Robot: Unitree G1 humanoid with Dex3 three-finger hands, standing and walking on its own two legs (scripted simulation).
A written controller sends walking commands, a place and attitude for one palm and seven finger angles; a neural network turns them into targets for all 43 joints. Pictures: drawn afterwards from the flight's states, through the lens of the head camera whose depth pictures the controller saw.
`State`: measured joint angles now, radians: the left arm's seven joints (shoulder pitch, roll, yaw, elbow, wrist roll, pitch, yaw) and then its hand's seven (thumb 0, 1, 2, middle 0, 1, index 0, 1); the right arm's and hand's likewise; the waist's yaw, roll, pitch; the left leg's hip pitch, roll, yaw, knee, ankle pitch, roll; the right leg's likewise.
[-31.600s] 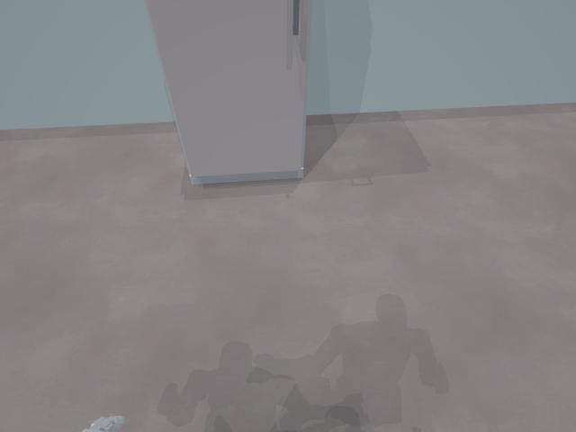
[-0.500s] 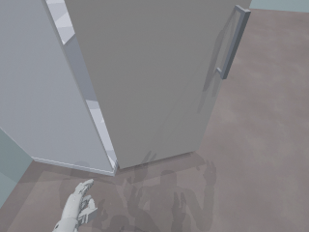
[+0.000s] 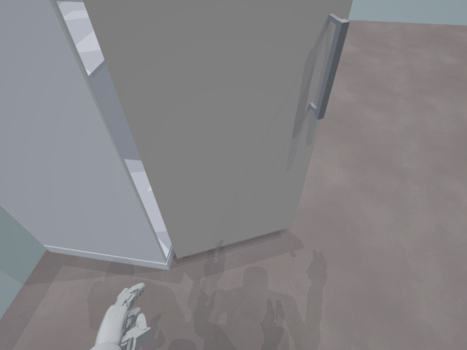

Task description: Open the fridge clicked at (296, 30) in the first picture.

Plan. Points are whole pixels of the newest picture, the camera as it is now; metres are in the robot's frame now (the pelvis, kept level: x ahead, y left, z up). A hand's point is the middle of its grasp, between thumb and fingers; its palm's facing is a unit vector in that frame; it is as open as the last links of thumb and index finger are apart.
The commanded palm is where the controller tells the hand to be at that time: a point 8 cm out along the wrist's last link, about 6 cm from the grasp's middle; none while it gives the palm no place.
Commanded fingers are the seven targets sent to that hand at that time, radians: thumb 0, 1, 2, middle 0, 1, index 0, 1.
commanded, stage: stop stepping back and stand still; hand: right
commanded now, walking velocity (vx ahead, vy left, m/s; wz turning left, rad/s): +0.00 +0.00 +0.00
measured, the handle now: (325, 71) +0.73 -0.19 +0.12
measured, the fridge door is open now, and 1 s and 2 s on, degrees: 64 64 64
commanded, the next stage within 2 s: let the arm hang, fingers relaxed in 0.06 s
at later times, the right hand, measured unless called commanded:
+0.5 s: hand out of the picture +0.03 -0.18 -0.18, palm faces +0.03 +0.99 -0.15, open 7.1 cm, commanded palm none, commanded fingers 0.00 -0.90 -0.90 0.20 0.30 0.20 0.30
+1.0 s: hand out of the picture +0.03 -0.19 -0.17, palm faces +0.02 +0.97 -0.23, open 7.4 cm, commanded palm none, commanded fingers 0.00 -0.90 -0.90 0.20 0.30 0.20 0.30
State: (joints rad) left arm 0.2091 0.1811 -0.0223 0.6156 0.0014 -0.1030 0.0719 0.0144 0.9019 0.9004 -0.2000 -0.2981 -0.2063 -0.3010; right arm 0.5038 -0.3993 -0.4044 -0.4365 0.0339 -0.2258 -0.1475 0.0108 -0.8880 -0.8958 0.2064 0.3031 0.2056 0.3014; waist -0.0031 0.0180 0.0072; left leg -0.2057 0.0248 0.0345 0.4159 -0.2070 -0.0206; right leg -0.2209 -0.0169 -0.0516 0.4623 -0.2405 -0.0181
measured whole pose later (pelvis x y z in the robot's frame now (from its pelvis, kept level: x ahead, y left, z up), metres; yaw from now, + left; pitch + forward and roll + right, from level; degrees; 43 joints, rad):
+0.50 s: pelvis -0.01 +0.00 -0.01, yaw -2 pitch +0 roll +1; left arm 0.26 0.22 -0.02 0.91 0.03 0.02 0.00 0.01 0.91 0.90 -0.20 -0.30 -0.20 -0.30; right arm 0.31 -0.20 -0.01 0.86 -0.02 0.05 -0.01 -0.01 -0.98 -0.89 0.20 0.30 0.20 0.30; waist 0.01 0.06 0.05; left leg -0.28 0.04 0.06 0.53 -0.26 -0.02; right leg -0.30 0.00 -0.03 0.57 -0.27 -0.03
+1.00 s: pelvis +0.01 +0.00 +0.00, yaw +0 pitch -1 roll +0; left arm 0.29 0.17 0.00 1.08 0.02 0.00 0.02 0.01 0.92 0.90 -0.20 -0.30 -0.20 -0.30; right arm 0.25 -0.18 0.00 1.10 -0.01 0.00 -0.03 0.00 -0.91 -0.90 0.19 0.30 0.19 0.30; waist 0.00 -0.02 0.01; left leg -0.18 0.04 0.03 0.42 -0.23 -0.03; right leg -0.17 0.00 -0.06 0.43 -0.24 -0.02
